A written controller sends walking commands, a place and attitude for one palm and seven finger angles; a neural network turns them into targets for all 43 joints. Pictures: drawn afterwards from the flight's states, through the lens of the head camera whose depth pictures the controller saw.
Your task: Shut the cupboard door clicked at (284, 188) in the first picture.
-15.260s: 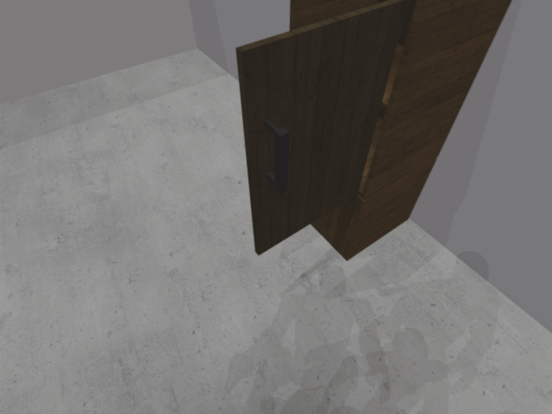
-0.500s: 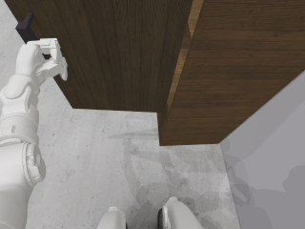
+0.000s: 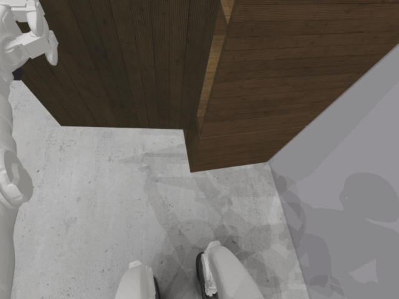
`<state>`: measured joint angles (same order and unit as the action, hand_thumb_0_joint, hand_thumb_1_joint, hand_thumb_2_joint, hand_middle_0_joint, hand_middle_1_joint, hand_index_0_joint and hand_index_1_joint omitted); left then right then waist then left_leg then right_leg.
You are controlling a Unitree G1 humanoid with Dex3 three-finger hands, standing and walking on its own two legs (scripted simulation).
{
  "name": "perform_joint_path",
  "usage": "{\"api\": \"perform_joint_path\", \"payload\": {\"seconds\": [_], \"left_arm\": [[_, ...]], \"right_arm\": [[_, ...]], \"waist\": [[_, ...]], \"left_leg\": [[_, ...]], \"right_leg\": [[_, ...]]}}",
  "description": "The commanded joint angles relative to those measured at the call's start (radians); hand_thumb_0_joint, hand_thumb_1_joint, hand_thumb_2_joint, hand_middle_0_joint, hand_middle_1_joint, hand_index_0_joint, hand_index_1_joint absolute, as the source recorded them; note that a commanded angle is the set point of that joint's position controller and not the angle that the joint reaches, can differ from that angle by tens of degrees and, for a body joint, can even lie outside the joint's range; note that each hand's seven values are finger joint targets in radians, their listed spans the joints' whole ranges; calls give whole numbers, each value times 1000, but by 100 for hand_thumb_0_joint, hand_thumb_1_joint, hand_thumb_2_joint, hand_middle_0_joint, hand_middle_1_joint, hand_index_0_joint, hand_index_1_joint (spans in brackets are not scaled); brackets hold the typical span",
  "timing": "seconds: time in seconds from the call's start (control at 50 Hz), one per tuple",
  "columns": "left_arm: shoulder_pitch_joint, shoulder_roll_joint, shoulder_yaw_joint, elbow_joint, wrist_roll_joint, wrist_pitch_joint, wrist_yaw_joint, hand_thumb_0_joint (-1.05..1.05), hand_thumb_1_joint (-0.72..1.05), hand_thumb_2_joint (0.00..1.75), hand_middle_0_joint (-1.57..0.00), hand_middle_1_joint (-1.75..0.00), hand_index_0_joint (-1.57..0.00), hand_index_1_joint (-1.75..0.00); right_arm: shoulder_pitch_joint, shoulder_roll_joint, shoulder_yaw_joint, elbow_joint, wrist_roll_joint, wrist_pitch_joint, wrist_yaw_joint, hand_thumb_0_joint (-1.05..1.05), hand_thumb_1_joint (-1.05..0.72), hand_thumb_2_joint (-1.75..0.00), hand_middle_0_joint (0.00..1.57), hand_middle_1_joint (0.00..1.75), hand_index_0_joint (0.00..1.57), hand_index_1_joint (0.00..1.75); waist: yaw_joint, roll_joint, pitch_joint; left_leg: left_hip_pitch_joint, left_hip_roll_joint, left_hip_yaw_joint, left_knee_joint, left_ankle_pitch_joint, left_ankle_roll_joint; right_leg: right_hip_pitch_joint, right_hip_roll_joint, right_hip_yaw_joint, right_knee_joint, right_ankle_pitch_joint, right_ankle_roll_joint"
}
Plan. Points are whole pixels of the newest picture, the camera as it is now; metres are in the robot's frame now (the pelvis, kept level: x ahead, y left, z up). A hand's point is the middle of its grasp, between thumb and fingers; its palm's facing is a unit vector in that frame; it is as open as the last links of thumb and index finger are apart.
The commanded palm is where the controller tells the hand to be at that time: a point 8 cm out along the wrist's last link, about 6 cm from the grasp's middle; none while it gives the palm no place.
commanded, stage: push the door shut along its arc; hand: left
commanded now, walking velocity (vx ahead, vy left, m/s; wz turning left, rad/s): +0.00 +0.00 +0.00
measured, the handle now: out of the picture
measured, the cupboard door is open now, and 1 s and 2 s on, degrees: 82 66 66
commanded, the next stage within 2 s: pull the fist back off the door in 0.40 s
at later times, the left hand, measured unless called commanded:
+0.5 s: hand (60, 19) +0.60 +0.15 +0.11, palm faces -0.30 -0.95 -0.03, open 3.3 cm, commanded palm +0.62 +0.17 +0.10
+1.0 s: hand (66, 28) +0.59 +0.15 +0.11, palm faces +0.06 -1.00 -0.04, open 3.1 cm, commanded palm +0.54 +0.19 +0.10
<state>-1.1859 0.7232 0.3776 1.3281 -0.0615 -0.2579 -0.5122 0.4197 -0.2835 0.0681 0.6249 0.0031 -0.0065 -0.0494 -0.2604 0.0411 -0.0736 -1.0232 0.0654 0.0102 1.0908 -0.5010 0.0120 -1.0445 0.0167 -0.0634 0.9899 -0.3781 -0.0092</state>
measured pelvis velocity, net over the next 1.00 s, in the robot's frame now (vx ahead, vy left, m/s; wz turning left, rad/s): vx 0.03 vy -0.01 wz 0.00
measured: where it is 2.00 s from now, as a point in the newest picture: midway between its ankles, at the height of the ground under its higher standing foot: outside the picture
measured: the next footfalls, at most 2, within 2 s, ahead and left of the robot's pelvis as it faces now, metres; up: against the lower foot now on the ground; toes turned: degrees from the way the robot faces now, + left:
none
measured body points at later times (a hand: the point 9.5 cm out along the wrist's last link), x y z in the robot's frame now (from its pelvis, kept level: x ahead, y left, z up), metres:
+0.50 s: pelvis +0.01 +0.01 -0.02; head +0.20 +0.04 +0.39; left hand +0.62 +0.21 +0.12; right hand -0.05 -0.25 -0.10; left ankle +0.00 +0.11 -0.66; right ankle +0.04 -0.12 -0.66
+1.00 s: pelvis +0.03 -0.01 +0.02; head +0.18 +0.00 +0.45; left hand +0.58 +0.20 +0.11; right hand -0.03 -0.25 -0.08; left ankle +0.00 +0.11 -0.66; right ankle +0.04 -0.12 -0.66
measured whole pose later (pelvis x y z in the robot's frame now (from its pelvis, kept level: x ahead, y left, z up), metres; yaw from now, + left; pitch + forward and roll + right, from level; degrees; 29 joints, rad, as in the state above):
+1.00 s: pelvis +0.03 -0.01 +0.02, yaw +0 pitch +24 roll -2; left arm -1.04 0.51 0.42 1.22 0.00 -0.34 -0.09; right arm 0.51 -0.25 0.02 0.60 -0.05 0.04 0.06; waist -0.24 0.06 -0.10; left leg -0.89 0.07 0.02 0.96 -0.50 0.00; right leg -0.92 0.03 -0.05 0.88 -0.38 -0.02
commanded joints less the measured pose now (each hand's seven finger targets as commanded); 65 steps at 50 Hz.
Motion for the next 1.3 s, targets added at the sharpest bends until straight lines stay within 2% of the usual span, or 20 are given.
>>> {"api": "perform_joint_path", "payload": {"seconds": [0.0,0.02,0.08,0.28,0.48,0.5,0.52,0.54,0.6,0.64,0.68,0.7,0.76,0.88,0.92,1.0,1.06,1.14,1.22,1.28], "left_arm": [[-529,240,14,-218,-22,-49,-11,0,90,90,-130,-150,-130,-150],[-542,201,-9,-224,-31,-51,-15,0,90,90,-130,-150,-130,-150],[-583,225,-3,-200,-18,-36,-15,0,90,90,-130,-150,-130,-150],[-710,161,-70,-151,7,-3,-4,0,90,90,-130,-150,-130,-150],[-801,122,-113,-143,37,33,-1,0,90,90,-130,-150,-130,-150],[-789,201,132,-143,-35,54,188,0,90,90,-130,-150,-130,-150],[-731,189,102,-127,-5,58,277,0,90,90,-130,-150,-130,-150],[-689,143,111,-128,6,61,355,0,90,90,-130,-150,-130,-150],[-653,52,15,-345,137,-20,519,0,90,90,-130,-150,-130,-150],[-631,9,-21,-373,148,-54,510,0,90,90,-130,-150,-130,-150],[-609,-2,-17,-326,111,-45,464,0,90,90,-130,-150,-130,-150],[-610,35,16,-297,98,-38,449,0,90,90,-130,-150,-130,-150],[-571,148,120,-367,76,-74,444,0,90,90,-130,-150,-130,-150],[-253,53,83,-266,74,-138,445,0,90,90,-130,-150,-130,-150],[-231,3,50,-310,51,-147,422,0,90,90,-130,-150,-130,-150],[-164,-67,35,-348,-8,-170,388,0,90,90,-130,-150,-130,-150],[-188,-95,4,-376,-22,-194,379,0,90,90,-130,-150,-130,-150],[-214,-168,-58,-501,-33,-245,385,0,90,90,-130,-150,-130,-150],[-158,-237,-99,-452,-42,-236,401,0,90,90,-130,-150,-130,-150],[-149,-204,-68,-422,-32,-227,426,0,90,90,-130,-150,-130,-150]], "right_arm": [[207,-196,-80,-22,-8,-22,-15,0,-90,-90,20,30,20,30],[210,-194,-80,-21,-9,-26,-15,0,-90,-90,20,30,20,30],[216,-202,-80,-3,-12,-23,-16,0,-90,-90,20,30,20,30],[230,-205,-76,28,-25,-32,-15,0,-90,-90,20,30,20,30],[250,-204,-75,48,-34,-35,-8,0,-90,-90,20,30,20,30],[318,-182,-53,8,-58,-36,7,0,-90,-90,20,30,20,30],[317,-181,-47,4,-62,-38,26,0,-90,-90,20,30,20,30],[328,-179,-60,-8,-77,-32,46,0,-90,-90,20,30,20,30],[349,-165,-86,-22,-105,-13,106,0,-90,-90,20,30,20,30],[358,-170,-107,-14,-98,9,120,0,-90,-90,20,30,20,30],[351,-173,-110,-8,-84,25,116,0,-90,-90,20,30,20,30],[352,-175,-108,-4,-78,32,108,0,-90,-90,20,30,20,30],[340,-165,-102,-25,-72,33,95,0,-90,-90,20,30,20,30],[309,-147,-109,-43,-59,36,100,0,-90,-90,20,30,20,30],[295,-147,-113,-55,-52,40,96,0,-90,-90,20,30,20,30],[262,-143,-128,-54,-41,42,90,0,-90,-90,20,30,20,30],[238,-145,-131,-42,-35,43,81,0,-90,-90,20,30,20,30],[192,-134,-140,-32,-31,35,77,0,-90,-90,20,30,20,30],[158,-133,-138,-20,-26,33,72,0,-90,-90,20,30,20,30],[125,-136,-134,-27,-22,34,67,0,-90,-90,20,30,20,30]], "waist": [[-29,178,-563],[-35,198,-564],[-50,180,-557],[-95,239,-542],[-126,289,-600],[-74,305,-598],[-66,301,-619],[-73,219,-606],[-50,328,-718],[-57,295,-743],[-57,241,-716],[-55,199,-683],[-7,216,-721],[30,62,-521],[41,92,-532],[56,50,-516],[45,30,-487],[64,153,-576],[64,91,-497],[76,31,-455]], "left_leg": [[359,-34,-63,-88,434,22],[389,-35,-68,-85,460,21],[380,-29,-77,-71,453,20],[426,-22,-104,-36,494,12],[467,-16,-123,7,577,10],[374,-4,-137,-16,550,4],[369,-4,-138,-30,554,-3],[342,-4,-134,-28,549,0],[473,-4,-127,-24,692,-11],[534,-3,-134,-44,745,-19],[483,-20,-105,-76,639,-5],[443,-24,-97,-95,586,1],[423,-37,-69,-121,591,7],[288,-51,-17,-176,503,17],[335,-56,-9,-195,511,16],[360,-60,3,-207,505,14],[370,-60,-3,-209,472,16],[532,-55,-24,-198,577,2],[521,-51,-32,-209,554,-1],[445,-61,-28,-229,436,2]], "right_leg": [[265,32,37,-89,301,-12],[237,35,28,-82,305,-17],[205,35,25,-79,287,-14],[74,40,-4,-54,255,-22],[6,47,-22,-17,282,-27],[66,34,-15,-30,281,-22],[90,35,-14,-25,276,-17],[109,32,-18,-24,291,-10],[130,26,-8,-21,367,-10],[172,32,-7,-42,408,-10],[261,38,3,-78,424,-9],[300,38,5,-92,420,-8],[423,37,26,-106,500,-9],[535,31,44,-148,545,-3],[545,29,44,-156,544,-6],[564,27,47,-172,559,-1],[531,22,49,-170,521,4],[470,18,35,-150,509,-4],[430,17,22,-155,453,-2],[457,11,29,-160,400,-3]]}}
